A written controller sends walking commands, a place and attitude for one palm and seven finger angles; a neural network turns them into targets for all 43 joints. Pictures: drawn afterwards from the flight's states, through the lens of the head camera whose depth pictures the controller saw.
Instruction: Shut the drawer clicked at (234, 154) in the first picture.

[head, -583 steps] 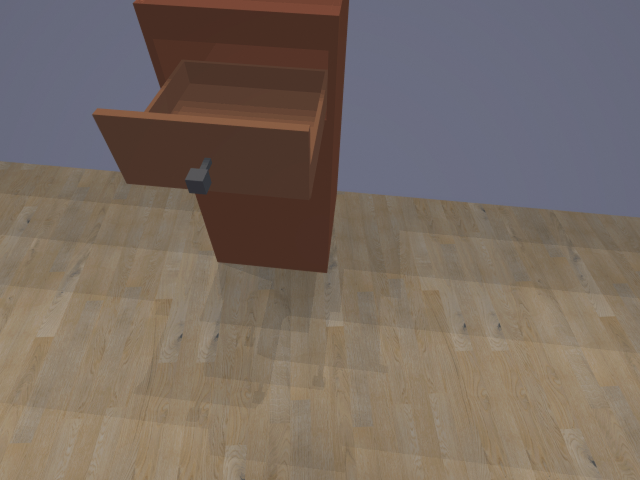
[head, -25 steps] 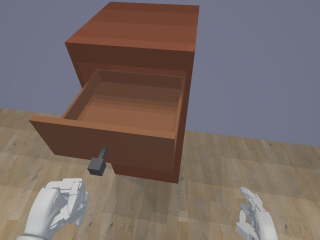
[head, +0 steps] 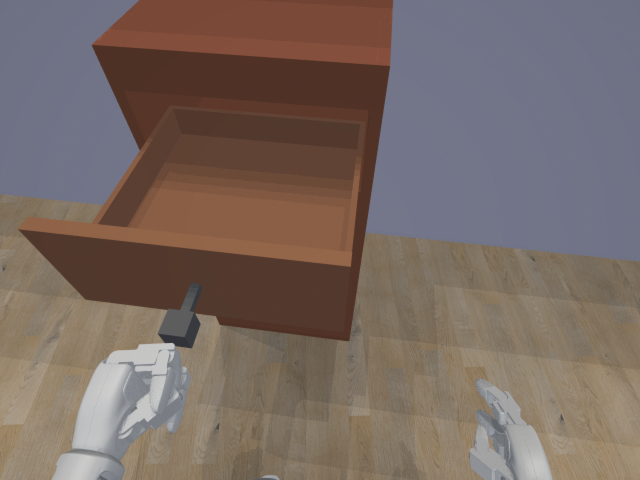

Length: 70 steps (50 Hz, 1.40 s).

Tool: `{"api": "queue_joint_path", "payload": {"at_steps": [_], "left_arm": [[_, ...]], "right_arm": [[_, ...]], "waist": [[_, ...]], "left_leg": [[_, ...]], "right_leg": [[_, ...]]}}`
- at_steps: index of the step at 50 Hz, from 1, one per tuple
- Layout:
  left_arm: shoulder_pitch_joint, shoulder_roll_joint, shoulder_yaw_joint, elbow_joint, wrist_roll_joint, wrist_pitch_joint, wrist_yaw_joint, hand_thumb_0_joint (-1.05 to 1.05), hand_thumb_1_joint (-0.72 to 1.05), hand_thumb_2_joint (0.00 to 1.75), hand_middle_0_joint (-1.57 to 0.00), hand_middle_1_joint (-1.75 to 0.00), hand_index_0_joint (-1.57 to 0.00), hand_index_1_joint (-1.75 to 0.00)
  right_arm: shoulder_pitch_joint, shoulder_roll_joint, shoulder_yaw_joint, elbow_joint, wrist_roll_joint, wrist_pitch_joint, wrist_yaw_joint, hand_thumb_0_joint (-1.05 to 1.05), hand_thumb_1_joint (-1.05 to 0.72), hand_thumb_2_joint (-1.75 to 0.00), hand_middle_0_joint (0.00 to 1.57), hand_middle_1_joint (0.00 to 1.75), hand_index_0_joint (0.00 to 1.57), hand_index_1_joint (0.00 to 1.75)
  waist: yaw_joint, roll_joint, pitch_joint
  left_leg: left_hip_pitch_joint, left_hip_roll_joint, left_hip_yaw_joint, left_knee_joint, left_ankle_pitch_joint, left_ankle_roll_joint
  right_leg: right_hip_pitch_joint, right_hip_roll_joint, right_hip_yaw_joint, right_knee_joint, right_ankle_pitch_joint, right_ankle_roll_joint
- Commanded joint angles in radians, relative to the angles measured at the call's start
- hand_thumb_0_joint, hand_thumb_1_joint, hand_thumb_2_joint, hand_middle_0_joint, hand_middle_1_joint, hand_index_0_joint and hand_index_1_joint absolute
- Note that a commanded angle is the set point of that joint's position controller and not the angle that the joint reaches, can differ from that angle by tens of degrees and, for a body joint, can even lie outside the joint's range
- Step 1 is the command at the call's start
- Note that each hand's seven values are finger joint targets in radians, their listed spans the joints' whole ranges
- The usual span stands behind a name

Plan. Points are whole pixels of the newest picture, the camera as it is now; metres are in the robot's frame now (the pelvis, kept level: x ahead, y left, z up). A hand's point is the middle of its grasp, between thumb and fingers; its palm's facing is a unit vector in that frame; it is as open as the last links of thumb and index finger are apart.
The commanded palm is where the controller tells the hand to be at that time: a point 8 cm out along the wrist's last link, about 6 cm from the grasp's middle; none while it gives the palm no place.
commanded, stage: bring the fist close to the handle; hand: left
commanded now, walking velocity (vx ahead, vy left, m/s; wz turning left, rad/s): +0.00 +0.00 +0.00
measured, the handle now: (185, 314) +0.30 +0.19 +0.04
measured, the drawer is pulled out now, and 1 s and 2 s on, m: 0.29 0.29 0.17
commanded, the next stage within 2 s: push the drawer shut in 0.58 s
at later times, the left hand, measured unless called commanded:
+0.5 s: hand (195, 386) +0.22 +0.15 +0.04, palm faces -0.07 -1.00 -0.05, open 3.3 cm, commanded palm +0.19 +0.21 +0.04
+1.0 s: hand (208, 371) +0.23 +0.14 +0.04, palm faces -0.09 -0.99 -0.06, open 3.3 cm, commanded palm +0.22 +0.21 +0.04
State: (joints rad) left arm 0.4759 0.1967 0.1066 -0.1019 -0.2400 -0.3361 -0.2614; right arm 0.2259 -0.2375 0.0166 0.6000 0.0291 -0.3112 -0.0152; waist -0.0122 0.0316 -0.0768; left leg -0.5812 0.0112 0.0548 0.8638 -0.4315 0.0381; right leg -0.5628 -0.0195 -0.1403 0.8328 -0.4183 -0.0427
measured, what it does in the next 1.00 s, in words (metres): stands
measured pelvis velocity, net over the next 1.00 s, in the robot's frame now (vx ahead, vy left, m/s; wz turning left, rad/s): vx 0.00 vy -0.01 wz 0.00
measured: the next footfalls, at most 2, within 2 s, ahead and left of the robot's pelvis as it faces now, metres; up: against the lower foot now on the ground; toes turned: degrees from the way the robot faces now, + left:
none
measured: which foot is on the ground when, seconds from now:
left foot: down 0.00-1.00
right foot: down 0.00-1.00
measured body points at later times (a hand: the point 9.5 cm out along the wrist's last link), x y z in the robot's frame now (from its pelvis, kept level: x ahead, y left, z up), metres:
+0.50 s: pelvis -0.01 +0.00 -0.02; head +0.05 +0.00 +0.43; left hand +0.22 +0.21 +0.04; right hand +0.16 -0.23 -0.10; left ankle +0.00 +0.09 -0.70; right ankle +0.00 -0.09 -0.70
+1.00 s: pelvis +0.00 -0.01 -0.02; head +0.05 -0.02 +0.43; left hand +0.23 +0.20 +0.05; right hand +0.17 -0.25 -0.10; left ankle +0.00 +0.09 -0.70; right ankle +0.00 -0.09 -0.70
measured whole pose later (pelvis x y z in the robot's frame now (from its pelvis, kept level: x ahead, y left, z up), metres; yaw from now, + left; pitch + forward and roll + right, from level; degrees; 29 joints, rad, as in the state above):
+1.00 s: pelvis +0.00 -0.01 -0.02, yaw +0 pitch +12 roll -1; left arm 0.33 0.22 0.07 -0.01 -0.22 -0.36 -0.21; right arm 0.25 -0.25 0.03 0.54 0.03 -0.20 -0.01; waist -0.03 0.04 -0.11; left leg -0.71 0.02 0.04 0.97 -0.47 0.02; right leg -0.69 -0.02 -0.15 0.95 -0.47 -0.06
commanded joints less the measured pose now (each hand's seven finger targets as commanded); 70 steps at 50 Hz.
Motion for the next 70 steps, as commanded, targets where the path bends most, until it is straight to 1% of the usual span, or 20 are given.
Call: {"api": "queue_joint_path", "payload": {"at_steps": [1,4,7,9,11,15,17,22,28,34,37,44,45,48,57,59,62,63,67,70], "left_arm": [[-0.06,0.097,0.05,-0.183,-0.006,-0.084,-0.001,0.0,0.9,0.9,-1.4,-1.6,-1.4,-1.6],[-0.069,0.075,0.022,-0.183,0.001,-0.101,0.009,0.0,0.9,0.9,-1.4,-1.6,-1.4,-1.6],[-0.1,0.096,0.038,-0.164,0.008,-0.113,0.026,0.0,0.9,0.9,-1.4,-1.6,-1.4,-1.6],[-0.121,0.071,0.008,-0.142,0.012,-0.116,0.028,0.0,0.9,0.9,-1.4,-1.6,-1.4,-1.6],[-0.138,0.083,0.004,-0.18,0.012,-0.119,0.03,0.0,0.9,0.9,-1.4,-1.6,-1.4,-1.6],[-0.097,0.089,0.006,-0.224,0.018,-0.098,0.055,0.0,0.9,0.9,-1.4,-1.6,-1.4,-1.6],[-0.082,0.116,0.04,-0.194,0.019,-0.08,0.068,0.0,0.9,0.9,-1.4,-1.6,-1.4,-1.6],[-0.107,0.099,0.027,-0.149,0.016,-0.062,0.073,0.0,0.9,0.9,-1.4,-1.6,-1.4,-1.6],[-0.136,0.106,0.009,-0.208,0.011,-0.091,0.059,0.0,0.9,0.9,-1.4,-1.6,-1.4,-1.6],[-0.08,0.105,0.026,-0.188,0.007,-0.099,0.064,0.0,0.9,0.9,-1.4,-1.6,-1.4,-1.6],[-0.156,0.107,0.009,-0.174,0.017,-0.092,0.065,0.0,0.9,0.9,-1.4,-1.6,-1.4,-1.6],[-0.186,0.142,0.063,-0.128,0.008,-0.08,0.064,0.0,0.9,0.9,-1.4,-1.6,-1.4,-1.6],[-0.226,0.125,0.039,-0.141,0.008,-0.084,0.061,0.0,0.9,0.9,-1.4,-1.6,-1.4,-1.6],[-0.24,0.137,0.063,-0.107,0.001,-0.085,0.062,0.0,0.9,0.9,-1.4,-1.6,-1.4,-1.6],[-0.495,0.159,0.056,-0.014,-0.001,-0.093,0.046,0.0,0.9,0.9,-1.4,-1.6,-1.4,-1.6],[-0.533,0.142,0.041,0.02,-0.002,-0.088,0.042,0.0,0.9,0.9,-1.4,-1.6,-1.4,-1.6],[-0.614,0.184,0.075,0.076,-0.003,-0.08,0.042,0.0,0.9,0.9,-1.4,-1.6,-1.4,-1.6],[-0.647,0.157,0.048,0.082,-0.003,-0.079,0.037,0.0,0.9,0.9,-1.4,-1.6,-1.4,-1.6],[-0.727,0.194,0.078,0.153,-0.006,-0.066,0.04,0.0,0.9,0.9,-1.4,-1.6,-1.4,-1.6],[-0.763,0.182,0.077,0.19,-0.01,-0.061,0.039,0.0,0.9,0.9,-1.4,-1.6,-1.4,-1.6]], "right_arm": [[-0.058,-0.131,-0.053,-0.166,0.004,-0.047,-0.013,0.0,-0.9,-0.9,0.2,0.3,0.2,0.3],[-0.055,-0.127,-0.051,-0.179,0.0,-0.041,-0.01,0.0,-0.9,-0.9,0.2,0.3,0.2,0.3],[-0.049,-0.131,-0.054,-0.176,-0.002,-0.028,-0.009,0.0,-0.9,-0.9,0.2,0.3,0.2,0.3],[-0.043,-0.132,-0.052,-0.184,-0.002,-0.018,-0.007,0.0,-0.9,-0.9,0.2,0.3,0.2,0.3],[-0.041,-0.133,-0.051,-0.196,-0.001,-0.013,-0.007,0.0,-0.9,-0.9,0.2,0.3,0.2,0.3],[-0.036,-0.128,-0.052,-0.222,0.002,0.005,-0.004,0.0,-0.9,-0.9,0.2,0.3,0.2,0.3],[-0.037,-0.129,-0.053,-0.217,0.003,0.019,-0.006,0.0,-0.9,-0.9,0.2,0.3,0.2,0.3],[-0.047,-0.133,-0.046,-0.225,0.007,0.042,-0.013,0.0,-0.9,-0.9,0.2,0.3,0.2,0.3],[-0.03,-0.134,-0.041,-0.231,0.006,0.035,-0.014,0.0,-0.9,-0.9,0.2,0.3,0.2,0.3],[-0.025,-0.127,-0.048,-0.226,0.006,0.033,-0.011,0.0,-0.9,-0.9,0.2,0.3,0.2,0.3],[-0.026,-0.137,-0.044,-0.22,0.004,0.038,-0.012,0.0,-0.9,-0.9,0.2,0.3,0.2,0.3],[-0.016,-0.14,-0.046,-0.217,0.004,0.051,-0.013,0.0,-0.9,-0.9,0.2,0.3,0.2,0.3],[-0.018,-0.139,-0.043,-0.219,0.004,0.05,-0.013,0.0,-0.9,-0.9,0.2,0.3,0.2,0.3],[-0.014,-0.139,-0.042,-0.207,0.003,0.054,-0.013,0.0,-0.9,-0.9,0.2,0.3,0.2,0.3],[-0.03,-0.152,-0.034,-0.164,0.008,0.052,-0.023,0.0,-0.9,-0.9,0.2,0.3,0.2,0.3],[-0.029,-0.151,-0.033,-0.158,0.01,0.052,-0.023,0.0,-0.9,-0.9,0.2,0.3,0.2,0.3],[-0.034,-0.159,-0.032,-0.143,0.013,0.059,-0.029,0.0,-0.9,-0.9,0.2,0.3,0.2,0.3],[-0.039,-0.154,-0.03,-0.141,0.014,0.058,-0.029,0.0,-0.9,-0.9,0.2,0.3,0.2,0.3],[-0.034,-0.16,-0.028,-0.126,0.015,0.066,-0.032,0.0,-0.9,-0.9,0.2,0.3,0.2,0.3],[-0.03,-0.155,-0.027,-0.125,0.016,0.069,-0.027,0.0,-0.9,-0.9,0.2,0.3,0.2,0.3]], "waist": [[-0.01,-0.021,-0.154],[-0.005,0.009,-0.174],[-0.007,-0.013,-0.202],[-0.015,-0.007,-0.195],[-0.011,0.029,-0.226],[0.005,0.025,-0.271],[0.003,-0.017,-0.256],[-0.016,-0.046,-0.159],[-0.023,0.011,-0.209],[-0.013,0.009,-0.219],[-0.033,-0.01,-0.195],[-0.019,-0.027,-0.236],[-0.028,-0.018,-0.24],[-0.029,-0.03,-0.235],[-0.062,-0.015,-0.205],[-0.064,-0.02,-0.217],[-0.067,-0.062,-0.215],[-0.066,-0.027,-0.223],[-0.064,-0.041,-0.232],[-0.053,-0.016,-0.257]], "left_leg": [[0.054,-0.005,-0.082,-0.086,0.256,-0.018],[0.047,-0.003,-0.086,-0.07,0.257,-0.019],[0.023,0.0,-0.091,-0.048,0.263,-0.021],[0.002,0.0,-0.092,-0.036,0.232,-0.023],[0.015,0.001,-0.094,-0.033,0.234,-0.023],[0.028,0.005,-0.094,-0.041,0.269,-0.023],[0.007,0.005,-0.092,-0.042,0.262,-0.021],[-0.05,0.003,-0.088,-0.045,0.158,-0.018],[-0.019,0.0,-0.088,-0.033,0.176,-0.015],[-0.018,0.0,-0.083,-0.026,0.21,-0.017],[-0.034,0.0,-0.086,-0.021,0.197,-0.014],[-0.04,-0.005,-0.072,-0.015,0.228,-0.014],[-0.034,-0.006,-0.071,-0.015,0.228,-0.014],[-0.036,-0.006,-0.07,-0.014,0.23,-0.013],[-0.057,-0.006,-0.075,-0.007,0.141,-0.01],[-0.054,-0.008,-0.076,-0.012,0.129,-0.009],[-0.08,-0.007,-0.075,-0.014,0.095,-0.007],[-0.069,-0.01,-0.075,-0.02,0.093,-0.007],[-0.075,-0.008,-0.073,-0.027,0.085,-0.007],[-0.058,-0.012,-0.067,-0.037,0.108,-0.009]], "right_leg": [[0.043,0.011,0.078,-0.073,0.235,0.023],[0.017,0.012,0.076,-0.046,0.222,0.019],[0.0,0.014,0.077,-0.021,0.218,0.018],[-0.032,0.013,0.074,-0.006,0.19,0.02],[-0.032,0.012,0.078,0.0,0.185,0.017],[0.006,0.011,0.076,0.003,0.21,0.017],[0.018,0.015,0.077,-0.005,0.213,0.017],[-0.021,0.016,0.083,-0.03,0.124,0.021],[-0.012,0.012,0.093,-0.029,0.142,0.02],[0.001,0.013,0.091,-0.022,0.181,0.019],[-0.017,0.013,0.092,-0.021,0.173,0.022],[0.039,0.007,0.112,-0.028,0.231,0.025],[0.035,0.005,0.112,-0.027,0.234,0.027],[0.042,0.006,0.116,-0.034,0.245,0.028],[-0.004,-0.002,0.144,-0.067,0.121,0.03],[-0.001,-0.003,0.145,-0.07,0.106,0.031],[0.01,-0.009,0.17,-0.095,0.04,0.036],[0.009,-0.01,0.17,-0.094,0.043,0.034],[0.027,-0.014,0.183,-0.111,0.022,0.036],[0.056,-0.017,0.185,-0.11,0.067,0.036]]}}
